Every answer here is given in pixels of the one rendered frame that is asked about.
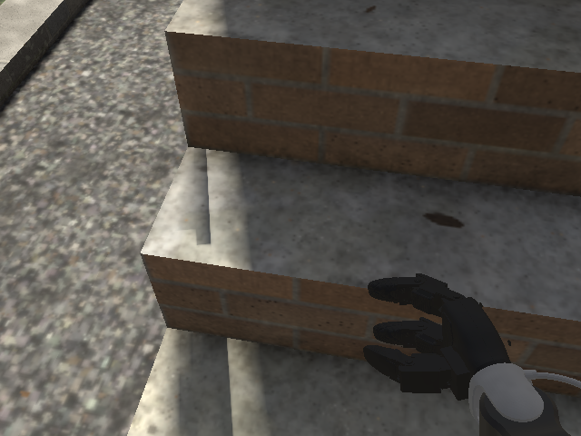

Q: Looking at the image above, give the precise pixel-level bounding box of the right robot forearm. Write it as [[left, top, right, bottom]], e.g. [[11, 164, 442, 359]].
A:
[[468, 362, 571, 436]]

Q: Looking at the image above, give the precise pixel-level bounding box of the robot right hand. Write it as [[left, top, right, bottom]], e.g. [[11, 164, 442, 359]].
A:
[[363, 273, 511, 401]]

